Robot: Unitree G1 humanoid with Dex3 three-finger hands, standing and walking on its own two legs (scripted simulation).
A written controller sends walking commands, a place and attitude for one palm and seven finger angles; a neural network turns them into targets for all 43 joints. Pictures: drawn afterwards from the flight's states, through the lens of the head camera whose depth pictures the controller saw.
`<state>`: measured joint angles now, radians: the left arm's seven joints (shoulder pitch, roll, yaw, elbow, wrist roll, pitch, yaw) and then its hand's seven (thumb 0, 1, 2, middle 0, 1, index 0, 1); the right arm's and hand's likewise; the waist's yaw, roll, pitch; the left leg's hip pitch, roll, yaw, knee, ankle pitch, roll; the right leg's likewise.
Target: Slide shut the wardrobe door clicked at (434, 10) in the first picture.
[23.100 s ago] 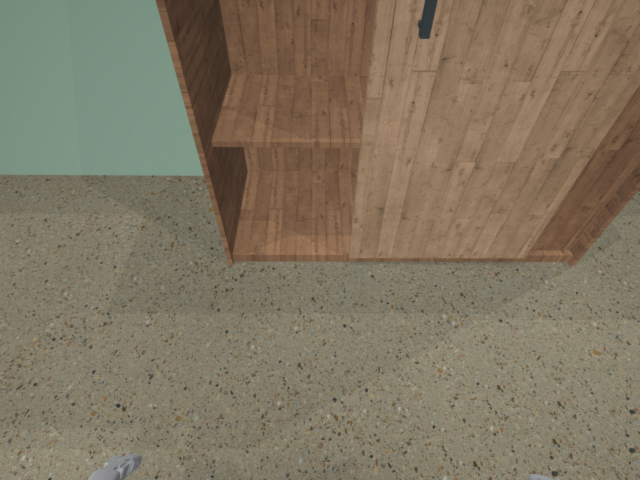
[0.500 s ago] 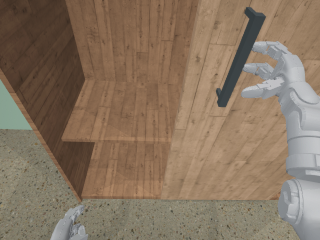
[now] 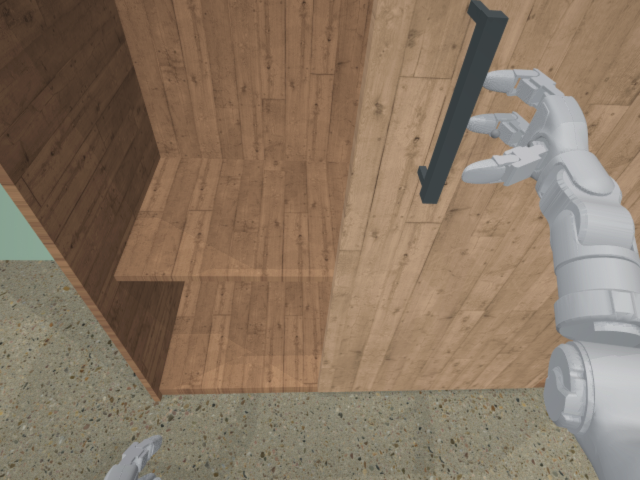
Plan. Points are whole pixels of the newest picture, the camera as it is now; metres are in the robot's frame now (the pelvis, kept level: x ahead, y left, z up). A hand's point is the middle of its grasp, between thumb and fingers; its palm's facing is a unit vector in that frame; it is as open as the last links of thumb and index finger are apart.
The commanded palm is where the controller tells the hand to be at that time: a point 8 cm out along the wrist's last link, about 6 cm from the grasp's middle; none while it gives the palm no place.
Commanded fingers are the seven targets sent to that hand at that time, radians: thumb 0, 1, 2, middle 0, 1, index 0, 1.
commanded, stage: feel for the door with the fingertips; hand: right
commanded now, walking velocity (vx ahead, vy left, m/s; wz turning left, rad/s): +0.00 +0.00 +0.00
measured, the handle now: (450, 114) +0.48 -0.10 +0.24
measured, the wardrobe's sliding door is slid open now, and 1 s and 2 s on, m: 0.48 0.48 0.48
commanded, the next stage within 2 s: slide the fingers in behind the handle in 0.32 s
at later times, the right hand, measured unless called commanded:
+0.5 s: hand (492, 132) +0.45 -0.14 +0.24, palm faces -0.05 +1.00 -0.04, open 13.6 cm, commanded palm +0.44 -0.17 +0.25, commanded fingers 0.00 0.50 -0.30 0.30 1.20 0.30 1.20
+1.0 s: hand (447, 137) +0.43 -0.09 +0.24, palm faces -0.11 +0.99 +0.01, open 14.0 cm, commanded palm +0.41 -0.15 +0.25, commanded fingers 0.00 0.50 -0.30 0.30 1.20 0.30 1.20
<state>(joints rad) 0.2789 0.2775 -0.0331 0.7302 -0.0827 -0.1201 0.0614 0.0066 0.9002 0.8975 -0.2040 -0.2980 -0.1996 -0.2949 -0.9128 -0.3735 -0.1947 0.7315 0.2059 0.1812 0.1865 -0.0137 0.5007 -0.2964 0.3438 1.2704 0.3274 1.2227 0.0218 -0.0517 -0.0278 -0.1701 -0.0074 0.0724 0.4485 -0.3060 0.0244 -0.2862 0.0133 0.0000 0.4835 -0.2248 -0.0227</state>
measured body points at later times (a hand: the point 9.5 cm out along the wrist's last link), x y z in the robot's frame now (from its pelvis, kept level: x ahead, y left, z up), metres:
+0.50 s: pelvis -0.01 -0.01 +0.00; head +0.00 +0.00 +0.45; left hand +0.10 +0.24 -0.12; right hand +0.45 -0.20 +0.25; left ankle -0.04 +0.10 -0.74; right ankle +0.02 -0.11 -0.74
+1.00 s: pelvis +0.00 +0.00 +0.00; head -0.01 +0.03 +0.45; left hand +0.13 +0.25 -0.10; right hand +0.43 -0.15 +0.24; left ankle -0.04 +0.10 -0.74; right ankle +0.02 -0.11 -0.74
